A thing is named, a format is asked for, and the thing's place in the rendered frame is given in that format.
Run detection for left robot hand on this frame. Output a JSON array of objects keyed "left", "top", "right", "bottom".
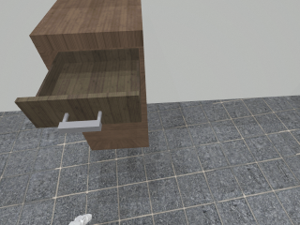
[{"left": 68, "top": 214, "right": 92, "bottom": 225}]

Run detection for handle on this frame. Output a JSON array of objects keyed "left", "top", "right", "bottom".
[{"left": 57, "top": 111, "right": 102, "bottom": 134}]

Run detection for cabinet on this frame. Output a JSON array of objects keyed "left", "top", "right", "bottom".
[{"left": 29, "top": 0, "right": 149, "bottom": 151}]

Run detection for drawer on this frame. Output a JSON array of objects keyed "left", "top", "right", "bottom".
[{"left": 14, "top": 48, "right": 142, "bottom": 128}]

